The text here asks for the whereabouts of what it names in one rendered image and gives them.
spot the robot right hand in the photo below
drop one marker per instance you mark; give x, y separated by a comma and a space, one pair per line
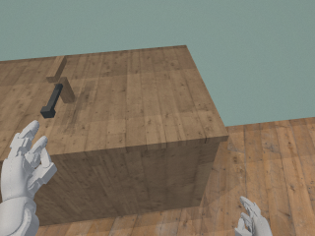
257, 224

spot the counter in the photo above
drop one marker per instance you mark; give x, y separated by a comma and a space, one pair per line
135, 131

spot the tap lever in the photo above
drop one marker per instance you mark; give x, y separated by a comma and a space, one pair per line
48, 110

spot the robot left hand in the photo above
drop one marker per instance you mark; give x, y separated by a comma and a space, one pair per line
19, 178

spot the left robot forearm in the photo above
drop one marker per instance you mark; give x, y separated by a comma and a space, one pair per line
17, 217

